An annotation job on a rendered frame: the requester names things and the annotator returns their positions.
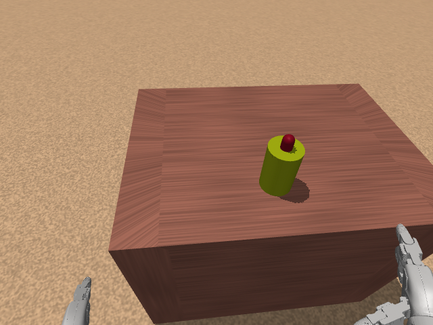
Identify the left robot hand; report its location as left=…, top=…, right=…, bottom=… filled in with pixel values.
left=62, top=277, right=91, bottom=325

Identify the right robot hand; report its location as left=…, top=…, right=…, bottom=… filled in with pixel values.
left=353, top=223, right=433, bottom=325

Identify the bottle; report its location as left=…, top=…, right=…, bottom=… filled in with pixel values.
left=259, top=134, right=305, bottom=196

